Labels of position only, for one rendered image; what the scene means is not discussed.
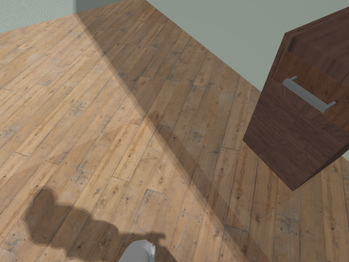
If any handle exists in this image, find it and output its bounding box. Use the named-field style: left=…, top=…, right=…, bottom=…
left=282, top=76, right=336, bottom=113

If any drawer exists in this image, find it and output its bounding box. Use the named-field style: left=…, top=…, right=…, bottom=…
left=272, top=50, right=349, bottom=132

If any left robot thigh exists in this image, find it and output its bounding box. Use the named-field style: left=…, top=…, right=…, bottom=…
left=119, top=240, right=155, bottom=262

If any cabinet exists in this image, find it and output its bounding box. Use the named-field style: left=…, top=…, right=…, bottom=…
left=243, top=7, right=349, bottom=191

